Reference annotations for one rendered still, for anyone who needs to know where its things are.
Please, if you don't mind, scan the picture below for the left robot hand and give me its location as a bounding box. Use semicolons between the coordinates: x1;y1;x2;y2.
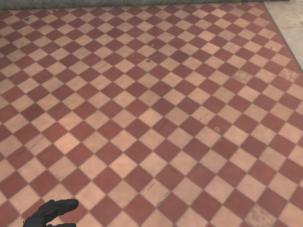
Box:
23;199;79;227

